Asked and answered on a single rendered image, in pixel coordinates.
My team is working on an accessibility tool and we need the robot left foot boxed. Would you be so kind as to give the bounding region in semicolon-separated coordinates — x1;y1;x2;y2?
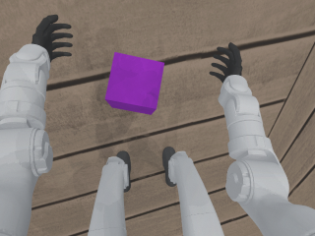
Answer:
116;150;131;193

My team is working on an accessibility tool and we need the robot right hand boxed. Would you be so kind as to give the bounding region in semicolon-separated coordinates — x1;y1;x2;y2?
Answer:
209;42;243;83

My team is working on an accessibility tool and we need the robot left forearm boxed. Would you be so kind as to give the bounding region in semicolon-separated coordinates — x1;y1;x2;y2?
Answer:
0;43;51;130

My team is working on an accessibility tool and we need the robot left upper arm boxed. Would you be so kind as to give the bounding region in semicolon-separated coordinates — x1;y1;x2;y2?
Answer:
0;127;53;236

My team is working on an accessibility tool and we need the robot right upper arm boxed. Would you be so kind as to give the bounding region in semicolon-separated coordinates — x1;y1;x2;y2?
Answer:
225;159;315;236

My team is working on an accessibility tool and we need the robot right forearm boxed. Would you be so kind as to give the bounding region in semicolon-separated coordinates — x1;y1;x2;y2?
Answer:
218;75;289;193

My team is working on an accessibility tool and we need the robot left hand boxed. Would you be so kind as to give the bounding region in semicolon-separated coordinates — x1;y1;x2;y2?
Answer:
31;14;73;63

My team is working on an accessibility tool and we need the carton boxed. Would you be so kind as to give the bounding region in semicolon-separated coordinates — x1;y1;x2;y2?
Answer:
105;52;164;115

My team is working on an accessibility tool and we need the right robot thigh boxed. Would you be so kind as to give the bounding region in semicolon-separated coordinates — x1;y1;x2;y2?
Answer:
168;155;224;236

